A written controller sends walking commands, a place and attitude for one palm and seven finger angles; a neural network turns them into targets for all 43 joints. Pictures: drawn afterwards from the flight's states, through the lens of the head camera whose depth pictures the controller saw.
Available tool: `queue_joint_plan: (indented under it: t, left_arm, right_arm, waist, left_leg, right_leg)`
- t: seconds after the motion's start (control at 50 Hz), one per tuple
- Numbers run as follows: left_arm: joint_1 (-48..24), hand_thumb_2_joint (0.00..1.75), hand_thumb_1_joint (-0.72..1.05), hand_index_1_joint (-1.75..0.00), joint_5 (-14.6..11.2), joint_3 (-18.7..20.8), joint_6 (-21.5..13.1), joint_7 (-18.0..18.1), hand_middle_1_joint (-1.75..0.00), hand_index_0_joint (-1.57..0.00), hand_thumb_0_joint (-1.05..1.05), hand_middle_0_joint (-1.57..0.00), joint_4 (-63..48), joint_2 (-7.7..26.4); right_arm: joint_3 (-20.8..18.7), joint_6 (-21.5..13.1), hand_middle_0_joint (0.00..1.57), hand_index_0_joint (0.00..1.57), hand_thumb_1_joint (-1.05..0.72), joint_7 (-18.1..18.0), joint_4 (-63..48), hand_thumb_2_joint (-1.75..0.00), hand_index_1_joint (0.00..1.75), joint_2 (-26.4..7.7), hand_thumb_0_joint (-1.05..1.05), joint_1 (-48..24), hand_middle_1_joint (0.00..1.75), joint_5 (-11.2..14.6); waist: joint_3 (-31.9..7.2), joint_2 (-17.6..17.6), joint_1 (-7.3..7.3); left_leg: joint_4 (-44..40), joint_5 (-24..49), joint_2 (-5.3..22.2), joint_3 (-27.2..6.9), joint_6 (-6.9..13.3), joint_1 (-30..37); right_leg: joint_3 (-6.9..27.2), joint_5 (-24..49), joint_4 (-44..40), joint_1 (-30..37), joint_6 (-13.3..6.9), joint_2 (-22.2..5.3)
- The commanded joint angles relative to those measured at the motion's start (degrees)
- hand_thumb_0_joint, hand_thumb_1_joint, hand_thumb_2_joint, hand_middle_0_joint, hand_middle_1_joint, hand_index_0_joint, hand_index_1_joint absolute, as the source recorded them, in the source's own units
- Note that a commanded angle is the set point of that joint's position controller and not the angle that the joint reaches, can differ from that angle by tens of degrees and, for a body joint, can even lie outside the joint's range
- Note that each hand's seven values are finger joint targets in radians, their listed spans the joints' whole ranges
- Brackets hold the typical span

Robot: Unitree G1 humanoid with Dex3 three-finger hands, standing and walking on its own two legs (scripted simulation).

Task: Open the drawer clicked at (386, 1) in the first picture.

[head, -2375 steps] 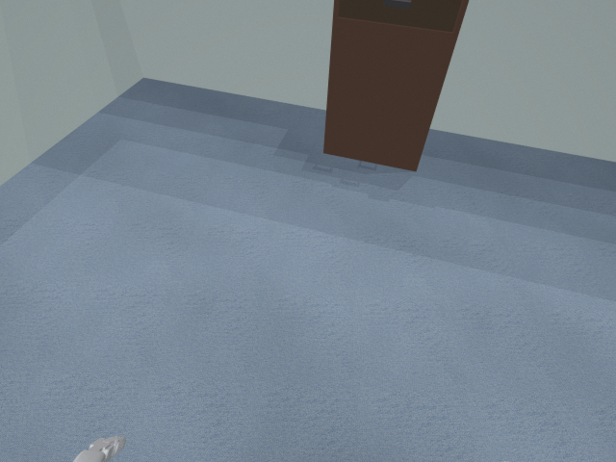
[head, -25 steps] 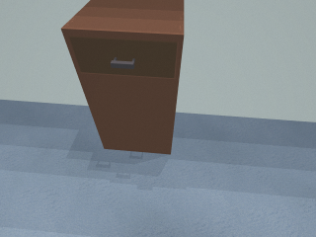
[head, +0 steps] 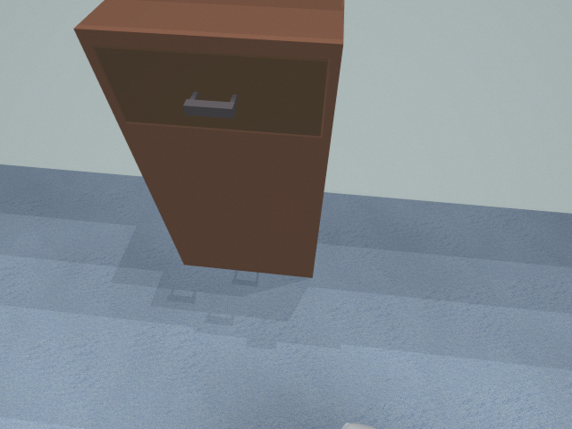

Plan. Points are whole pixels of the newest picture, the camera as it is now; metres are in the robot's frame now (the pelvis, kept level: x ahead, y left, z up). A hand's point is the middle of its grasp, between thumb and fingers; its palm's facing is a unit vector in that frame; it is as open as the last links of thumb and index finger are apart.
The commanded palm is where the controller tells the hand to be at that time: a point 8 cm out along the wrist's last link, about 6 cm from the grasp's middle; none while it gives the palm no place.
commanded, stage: take the last steps up to it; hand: left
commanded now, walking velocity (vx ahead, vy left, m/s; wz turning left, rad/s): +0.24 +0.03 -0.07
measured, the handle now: (212, 103) +0.71 +0.19 +0.04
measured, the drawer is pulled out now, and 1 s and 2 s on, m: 0.00 0.00 0.00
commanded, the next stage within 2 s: come to a stop and stand still in 0.24 s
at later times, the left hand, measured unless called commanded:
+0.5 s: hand (192, 367) +0.23 +0.18 -0.16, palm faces -0.02 -0.97 -0.23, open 7.4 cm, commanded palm none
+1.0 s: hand (186, 384) +0.20 +0.18 -0.15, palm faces -0.03 -0.97 -0.25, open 7.4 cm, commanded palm none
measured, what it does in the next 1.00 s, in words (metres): walks ahead: left foot, then right foot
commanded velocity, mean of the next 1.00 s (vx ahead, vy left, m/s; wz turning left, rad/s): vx -0.05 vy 0.04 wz -0.02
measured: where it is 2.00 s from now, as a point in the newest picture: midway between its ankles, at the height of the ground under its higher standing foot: outside the picture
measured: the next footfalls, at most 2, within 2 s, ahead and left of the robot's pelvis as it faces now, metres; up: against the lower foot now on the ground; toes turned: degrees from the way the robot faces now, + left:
left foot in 0.16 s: +0.11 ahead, +0.14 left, +0.00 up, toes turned +4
right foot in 0.40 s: +0.18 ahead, -0.12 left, +0.00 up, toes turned +0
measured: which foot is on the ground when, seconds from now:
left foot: up 0.00-0.14, down 0.16-0.72, up 0.74-0.98, down 1.00-1.00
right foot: down 0.00-0.16, up 0.18-0.38, down 0.40-1.00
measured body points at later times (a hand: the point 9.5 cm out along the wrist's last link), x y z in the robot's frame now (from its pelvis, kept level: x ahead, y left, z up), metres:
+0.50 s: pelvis +0.14 -0.01 +0.01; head +0.18 -0.02 +0.45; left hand +0.23 +0.23 -0.14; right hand +0.12 -0.25 -0.15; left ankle +0.12 +0.12 -0.71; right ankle +0.15 -0.13 -0.72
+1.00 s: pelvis +0.16 -0.02 +0.02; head +0.21 -0.02 +0.47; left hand +0.21 +0.23 -0.13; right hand +0.24 -0.27 -0.13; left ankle +0.18 +0.11 -0.72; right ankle +0.14 -0.13 -0.72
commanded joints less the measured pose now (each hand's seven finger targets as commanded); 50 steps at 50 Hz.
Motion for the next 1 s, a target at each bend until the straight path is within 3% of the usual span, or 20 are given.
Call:
queue_joint_plan:
  t: [0.0,0.1,0.14,0.18,0.24,0.32,0.36,0.4,0.46,0.52,0.58,0.62,0.64,0.66,0.68,0.7,0.74,0.92,0.94,0.98]
  left_arm:
    - [4.6,0.90,0.90,-0.30,0.9,1.7,0.7,2.2,-0.30,-0.20,0.00,-0.20,-0.9,8.6]
    - [2.8,0.90,0.90,-0.30,0.2,2.1,0.1,1.1,-0.30,-0.20,0.00,-0.20,-0.9,7.9]
    - [0.7,0.90,0.90,-0.30,-0.4,0.7,0.7,0.5,-0.30,-0.20,0.00,-0.20,-3.6,2.2]
    - [-3.9,0.90,0.90,-0.30,0.2,1.0,0.2,-0.2,-0.30,-0.20,0.00,-0.20,-6.1,3.8]
    - [-4.2,0.90,0.90,-0.30,0.6,0.5,0.4,-0.5,-0.30,-0.20,0.00,-0.20,-4.5,1.7]
    - [8.9,0.90,0.90,-0.30,0.6,1.3,0.4,-0.9,-0.30,-0.20,0.00,-0.20,-0.5,3.6]
    - [16.1,0.90,0.90,-0.30,0.7,2.5,0.2,0.9,-0.30,-0.20,0.00,-0.20,1.9,11.6]
    - [7.5,0.90,0.90,-0.30,1.0,1.8,1.1,1.5,-0.30,-0.20,0.00,-0.20,-0.8,13.2]
    - [-1.4,0.90,0.90,-0.30,0.5,2.0,1.1,2.4,-0.30,-0.20,0.00,-0.20,-3.1,10.9]
    - [1.2,0.90,0.90,-0.30,-0.7,0.7,2.7,2.9,-0.30,-0.20,0.00,-0.20,-4.9,5.9]
    - [-0.4,0.90,0.90,-0.30,-0.1,1.1,3.8,2.5,-0.30,-0.20,0.00,-0.20,-5.4,6.2]
    - [-0.3,0.90,0.90,-0.30,0.0,1.4,3.9,2.1,-0.30,-0.20,0.00,-0.20,-5.6,6.7]
    - [3.3,0.90,0.90,-0.30,0.2,1.6,3.6,2.0,-0.30,-0.20,0.00,-0.20,-5.0,7.1]
    - [7.2,0.90,0.90,-0.30,0.7,2.1,3.0,2.0,-0.30,-0.20,0.00,-0.20,-4.1,9.2]
    - [9.7,0.90,0.90,-0.30,1.2,2.9,2.2,2.6,-0.30,-0.20,0.00,-0.20,-3.4,14.4]
    - [9.0,0.90,0.90,-0.30,0.6,2.7,2.5,2.8,-0.30,-0.20,0.00,-0.20,-2.8,15.0]
    - [3.1,0.90,0.90,-0.30,0.9,1.8,3.1,3.1,-0.30,-0.20,0.00,-0.20,-5.1,12.4]
    - [3.8,0.90,0.90,-0.30,0.3,1.7,2.6,3.3,-0.30,-0.20,0.00,-0.20,-4.2,11.7]
    - [3.0,0.90,0.90,-0.30,0.0,1.5,2.7,3.1,-0.30,-0.20,0.00,-0.20,-4.1,10.9]
    - [5.0,0.90,0.90,-0.30,-0.5,0.1,3.3,2.9,-0.30,-0.20,0.00,-0.20,-4.4,6.8]
  right_arm:
    - [-1.7,-1.7,0.20,0.20,-0.90,0.3,-8.3,-0.90,0.30,-2.8,0.00,-7.0,0.30,-0.1]
    - [-1.1,-2.7,0.20,0.20,-0.90,0.3,-4.4,-0.90,0.30,-1.3,0.00,5.6,0.30,-0.3]
    - [-3.4,-3.5,0.20,0.20,-0.90,-0.9,-3.6,-0.90,0.30,-11.0,0.00,11.9,0.30,-1.3]
    - [-3.8,-3.4,0.20,0.20,-0.90,-1.4,-7.2,-0.90,0.30,-12.0,0.00,7.4,0.30,-1.0]
    - [-2.6,-4.0,0.20,0.20,-0.90,-1.8,-7.0,-0.90,0.30,-9.8,0.00,2.8,0.30,-1.6]
    - [-2.7,-3.1,0.20,0.20,-0.90,-1.7,-9.1,-0.90,0.30,-10.0,0.00,-3.7,0.30,-0.3]
    - [-1.5,-2.4,0.20,0.20,-0.90,-1.1,-13.2,-0.90,0.30,-4.5,0.00,-8.0,0.30,0.9]
    - [-1.7,-1.5,0.20,0.20,-0.90,-1.2,-12.2,-0.90,0.30,-4.5,0.00,-5.8,0.30,1.3]
    - [-2.4,-0.5,0.20,0.20,-0.90,-1.6,-9.2,-0.90,0.30,-6.8,0.00,-3.5,0.30,0.9]
    - [-2.6,-0.5,0.20,0.20,-0.90,-2.0,-9.0,-0.90,0.30,-10.5,0.00,-2.7,0.30,0.0]
    - [-3.1,0.1,0.20,0.20,-0.90,-2.2,-10.4,-0.90,0.30,-11.8,0.00,-6.4,0.30,-0.4]
    - [-3.6,0.5,0.20,0.20,-0.90,-2.4,-11.6,-0.90,0.30,-12.7,0.00,-8.5,0.30,-0.8]
    - [-3.9,0.5,0.20,0.20,-0.90,-2.5,-12.5,-0.90,0.30,-13.5,0.00,-10.8,0.30,-0.5]
    - [-4.1,0.8,0.20,0.20,-0.90,-2.3,-13.7,-0.90,0.30,-13.1,0.00,-11.9,0.30,0.2]
    - [-3.9,0.9,0.20,0.20,-0.90,-1.8,-15.5,-0.90,0.30,-9.9,0.00,-11.8,0.30,1.0]
    - [-3.6,1.5,0.20,0.20,-0.90,-1.6,-16.1,-0.90,0.30,-9.6,0.00,-14.1,0.30,1.3]
    - [-3.4,2.7,0.20,0.20,-0.90,-1.2,-14.6,-0.90,0.30,-7.4,0.00,-14.4,0.30,0.9]
    - [-2.0,1.0,0.20,0.20,-0.90,-0.6,-13.6,-0.90,0.30,-7.4,0.00,-14.1,0.30,0.9]
    - [-2.1,0.5,0.20,0.20,-0.90,-0.7,-13.0,-0.90,0.30,-8.5,0.00,-12.1,0.30,0.8]
    - [-2.7,-0.2,0.20,0.20,-0.90,-1.2,-13.8,-0.90,0.30,-14.2,0.00,-13.4,0.30,0.2]
  waist:
    - [3.0,-11.5,1.35]
    - [-5.2,2.1,-3.70]
    - [-4.2,26.1,-5.91]
    - [-2.1,7.0,-4.37]
    - [-1.9,8.7,-2.46]
    - [-9.4,3.6,3.56]
    - [-9.0,-21.7,6.05]
    - [-6.7,-11.7,2.46]
    - [-4.2,-13.2,-1.69]
    - [-9.5,9.0,0.22]
    - [-6.4,15.2,-0.04]
    - [-6.4,11.3,0.80]
    - [-9.1,8.0,2.89]
    - [-12.6,-0.2,4.22]
    - [-14.4,-15.2,4.64]
    - [-12.2,-15.2,5.24]
    - [-6.5,-9.2,2.60]
    - [-9.9,-9.5,1.10]
    - [-10.0,-7.8,-0.01]
    - [-10.2,8.1,1.65]
  left_leg:
    - [3.9,-0.6,6.2,-3.5,-0.2,-14.0]
    - [-27.2,15.0,0.7,6.2,-2.3,10.3]
    - [-45.4,5.1,20.5,-22.9,6.4,13.6]
    - [-44.5,10.7,23.9,-24.0,12.5,10.3]
    - [-36.0,44.8,15.7,-6.9,7.1,10.8]
    - [-23.1,32.8,7.5,2.9,1.3,0.2]
    - [-5.1,-1.1,-0.8,6.1,-2.9,-15.9]
    - [-4.8,-7.2,1.4,0.7,-2.1,-10.5]
    - [-24.2,14.2,1.9,0.5,-2.1,-2.6]
    - [-29.0,72.0,11.3,-4.7,2.8,7.1]
    - [-29.9,81.4,13.3,-4.5,6.2,11.4]
    - [-26.9,77.2,13.0,-4.1,6.4,11.1]
    - [-22.6,72.8,11.2,-2.0,4.7,10.7]
    - [-15.0,59.3,6.4,2.1,1.3,6.8]
    - [-5.9,25.2,-1.5,4.8,-2.1,-5.4]
    - [2.7,-5.8,-4.6,-0.9,-2.1,-10.0]
    - [8.7,-1.6,-2.6,-4.6,-1.8,-11.1]
    - [-27.0,16.5,-2.8,0.3,-2.6,-0.6]
    - [-32.9,25.3,-1.3,-0.9,-1.9,5.0]
    - [-35.9,39.2,13.0,-14.0,5.3,6.5]
  right_leg:
    - [23.4,-14.2,-27.7,-3.4,-9.2,-18.6]
    - [9.7,-7.6,-14.9,-8.5,-5.2,-8.5]
    - [-0.8,-16.8,13.4,-20.9,1.4,2.4]
    - [6.4,-13.8,21.8,-22.9,1.1,-3.5]
    - [2.8,-12.1,13.0,-17.2,1.6,-3.1]
    - [-1.8,5.1,-9.3,10.6,1.6,1.2]
    - [23.4,27.3,-19.7,20.2,-5.6,-19.2]
    - [18.4,33.7,-18.3,11.4,-10.7,-20.1]
    - [10.0,45.9,-9.0,6.8,-5.9,-13.3]
    - [2.0,17.6,1.3,3.1,2.5,-3.2]
    - [3.3,-11.3,7.7,-3.3,1.2,0.6]
    - [4.4,-10.7,3.3,-1.8,0.7,0.9]
    - [4.5,-0.3,-3.8,3.0,0.7,0.5]
    - [6.7,28.9,-11.1,10.5,0.8,-2.8]
    - [19.3,58.2,-12.8,19.1,-3.5,-13.7]
    - [23.6,70.1,-13.7,18.2,-8.3,-20.9]
    - [19.3,50.6,-16.5,9.4,-10.0,-17.8]
    - [14.6,42.0,-12.1,15.7,-4.9,-10.9]
    - [13.3,34.4,-10.4,11.7,-2.4,-9.3]
    - [6.9,-1.3,-5.9,4.6,3.1,-1.9]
